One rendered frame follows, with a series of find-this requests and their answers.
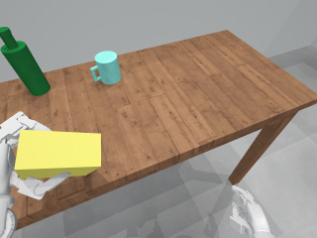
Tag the robot left forearm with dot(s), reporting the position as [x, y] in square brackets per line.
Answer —
[8, 218]

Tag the sponge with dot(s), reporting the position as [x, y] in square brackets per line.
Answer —
[45, 154]

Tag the table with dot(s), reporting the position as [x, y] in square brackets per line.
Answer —
[173, 102]

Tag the robot left hand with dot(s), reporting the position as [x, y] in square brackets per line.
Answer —
[9, 139]

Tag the robot right hand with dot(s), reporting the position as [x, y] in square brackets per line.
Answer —
[251, 219]

